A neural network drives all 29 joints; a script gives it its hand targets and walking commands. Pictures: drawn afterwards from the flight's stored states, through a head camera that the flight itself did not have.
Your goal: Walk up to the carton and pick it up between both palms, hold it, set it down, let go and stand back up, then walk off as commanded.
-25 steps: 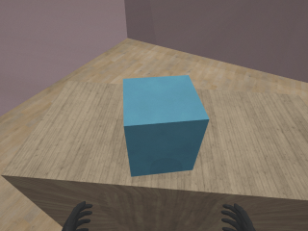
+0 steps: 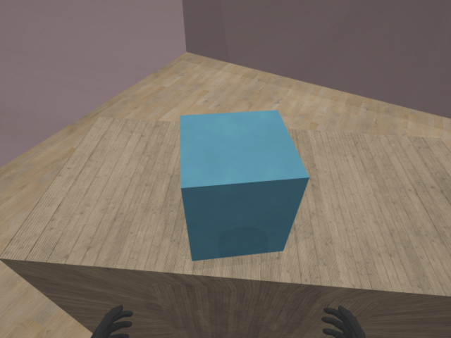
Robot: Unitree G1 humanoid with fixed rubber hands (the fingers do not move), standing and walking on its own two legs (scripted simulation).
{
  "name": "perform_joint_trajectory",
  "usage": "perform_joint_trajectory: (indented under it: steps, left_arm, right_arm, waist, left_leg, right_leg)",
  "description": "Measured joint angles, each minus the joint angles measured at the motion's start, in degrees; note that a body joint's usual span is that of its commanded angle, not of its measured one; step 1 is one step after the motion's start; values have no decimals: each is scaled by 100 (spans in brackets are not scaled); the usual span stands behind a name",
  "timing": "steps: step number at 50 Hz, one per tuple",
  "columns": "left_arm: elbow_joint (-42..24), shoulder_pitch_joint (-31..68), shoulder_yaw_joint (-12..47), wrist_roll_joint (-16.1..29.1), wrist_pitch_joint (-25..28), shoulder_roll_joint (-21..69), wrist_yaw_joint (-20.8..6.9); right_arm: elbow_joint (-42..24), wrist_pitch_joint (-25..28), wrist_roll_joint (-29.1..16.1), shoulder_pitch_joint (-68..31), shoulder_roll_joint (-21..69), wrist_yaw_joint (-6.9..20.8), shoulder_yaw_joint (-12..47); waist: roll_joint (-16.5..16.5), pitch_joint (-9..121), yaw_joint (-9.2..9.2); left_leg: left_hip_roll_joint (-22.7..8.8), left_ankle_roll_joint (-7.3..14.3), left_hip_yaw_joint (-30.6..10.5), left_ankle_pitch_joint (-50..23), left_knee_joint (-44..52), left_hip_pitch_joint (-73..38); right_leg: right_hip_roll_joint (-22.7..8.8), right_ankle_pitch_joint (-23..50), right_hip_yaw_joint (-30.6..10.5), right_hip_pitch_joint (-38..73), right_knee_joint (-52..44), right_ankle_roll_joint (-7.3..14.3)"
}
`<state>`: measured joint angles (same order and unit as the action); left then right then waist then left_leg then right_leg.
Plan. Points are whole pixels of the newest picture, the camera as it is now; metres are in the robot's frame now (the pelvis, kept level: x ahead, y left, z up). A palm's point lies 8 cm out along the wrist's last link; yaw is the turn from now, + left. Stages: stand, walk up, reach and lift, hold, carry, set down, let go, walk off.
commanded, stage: let go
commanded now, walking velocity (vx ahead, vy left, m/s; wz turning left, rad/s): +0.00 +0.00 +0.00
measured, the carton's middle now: (234, 186) +0.44 +0.02 +0.03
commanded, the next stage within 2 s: stand in 0.44 s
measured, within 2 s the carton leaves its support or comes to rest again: neither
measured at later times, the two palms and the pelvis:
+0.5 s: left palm out of the picture +0.13 +0.24 -0.07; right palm out of the picture +0.16 -0.21 -0.08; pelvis +0.00 +0.00 +0.00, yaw +0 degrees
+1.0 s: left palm out of the picture +0.07 +0.31 -0.11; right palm out of the picture +0.15 -0.28 -0.08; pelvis +0.01 +0.00 +0.00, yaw +0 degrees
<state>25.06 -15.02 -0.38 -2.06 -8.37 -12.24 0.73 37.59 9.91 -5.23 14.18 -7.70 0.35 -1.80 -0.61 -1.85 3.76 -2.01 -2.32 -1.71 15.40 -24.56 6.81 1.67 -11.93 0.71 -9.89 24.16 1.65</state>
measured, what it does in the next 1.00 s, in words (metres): stands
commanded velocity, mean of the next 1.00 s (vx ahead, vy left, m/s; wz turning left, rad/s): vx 0.00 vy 0.00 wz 0.00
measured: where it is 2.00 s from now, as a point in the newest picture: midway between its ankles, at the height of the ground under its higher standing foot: outside the picture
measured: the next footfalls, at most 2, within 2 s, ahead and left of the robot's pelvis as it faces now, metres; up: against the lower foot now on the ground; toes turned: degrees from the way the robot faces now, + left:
right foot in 1.74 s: -0.16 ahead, -0.06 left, +0.00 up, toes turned -2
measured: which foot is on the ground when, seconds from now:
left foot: down 0.00-1.00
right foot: down 0.00-1.00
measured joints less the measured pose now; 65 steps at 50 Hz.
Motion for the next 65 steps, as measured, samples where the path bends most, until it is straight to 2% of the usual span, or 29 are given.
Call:
perform_joint_trajectory:
  steps: [24, 31, 38, 50, 53, 56, 60, 63, 65]
  left_arm:
    - [162, 137, 0, 0, 59, 8, -1]
    - [1112, 153, -4, 0, 702, -573, -18]
    - [1899, 155, -1, 0, 879, -961, -77]
    - [2601, 197, 0, 0, 935, -1009, -105]
    - [2498, 199, 1, 0, 850, -1005, -105]
    - [2328, 199, 0, 0, 798, -1001, -105]
    - [2115, 200, 0, 0, 738, -1060, -105]
    - [1978, 247, 0, 0, 659, -1145, -105]
    - [1944, 308, -2, 0, 594, -1237, -105]
  right_arm:
    - [341, 58, 86, -253, -21, 1, -90]
    - [342, -630, 176, -207, -684, 0, -42]
    - [340, -791, 176, -115, -1234, 1, -115]
    - [399, -898, 177, -117, -1316, 1, 139]
    - [400, -1057, 176, -184, -1362, -1, 93]
    - [401, -1173, 176, -259, -1470, -2, -27]
    - [399, -1303, 176, -256, -1571, 0, -134]
    - [396, -1309, 176, -204, -1634, 0, -147]
    - [397, -1309, 176, -220, -1609, 1, -137]
  waist:
    - [0, 0, 0]
    - [-1, -1, -1]
    - [-1, 0, -1]
    - [0, -2, 0]
    - [30, -50, 2]
    - [109, -144, 5]
    - [142, -236, 1]
    - [154, -261, -7]
    - [98, -380, -7]
  left_leg:
    - [0, 0, 0, 2, 0, -42]
    - [0, 13, 0, 6, 0, -28]
    - [0, 19, 0, 37, 0, 6]
    - [0, 28, 0, 84, -1, 10]
    - [0, 44, 2, 77, -120, 140]
    - [4, 82, 6, 65, -643, 475]
    - [46, 168, 1, 666, -1520, 891]
    - [44, 254, -25, 555, -1309, 867]
    - [77, 326, -35, 304, -1238, 854]
  right_leg:
    - [0, -1, 0, 42, 0, 0]
    - [0, -8, 0, 28, 0, 0]
    - [1, -38, 0, -6, 0, 0]
    - [1, -82, 0, -8, 0, 0]
    - [2, -45, -1, -87, 14, 0]
    - [7, 29, -4, -163, 19, 0]
    - [-7, 125, -1, -222, 33, -1]
    - [-10, 80, 8, -428, 323, -98]
    - [-4, -377, -16, -692, 979, -131]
